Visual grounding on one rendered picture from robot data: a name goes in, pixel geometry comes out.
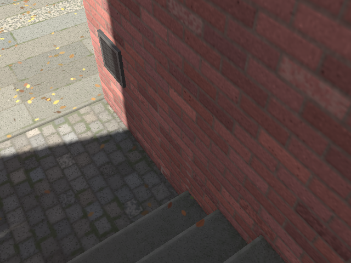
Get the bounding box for stairs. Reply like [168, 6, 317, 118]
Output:
[67, 190, 285, 263]

